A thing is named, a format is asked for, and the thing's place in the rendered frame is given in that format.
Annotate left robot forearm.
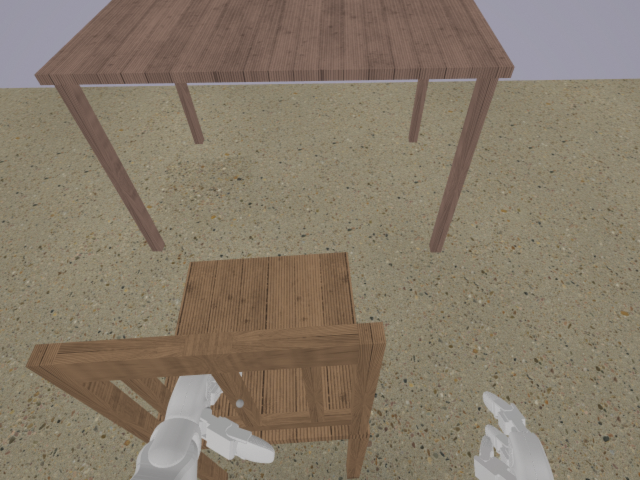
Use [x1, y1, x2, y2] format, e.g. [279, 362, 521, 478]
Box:
[130, 418, 202, 480]

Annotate table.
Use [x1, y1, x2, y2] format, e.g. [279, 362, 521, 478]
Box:
[35, 0, 514, 252]

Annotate right robot hand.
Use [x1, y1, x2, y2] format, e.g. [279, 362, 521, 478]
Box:
[474, 391, 554, 480]

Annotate left robot hand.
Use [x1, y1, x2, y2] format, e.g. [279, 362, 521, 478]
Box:
[164, 372, 275, 463]

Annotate chair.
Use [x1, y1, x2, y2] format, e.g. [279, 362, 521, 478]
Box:
[25, 252, 386, 480]

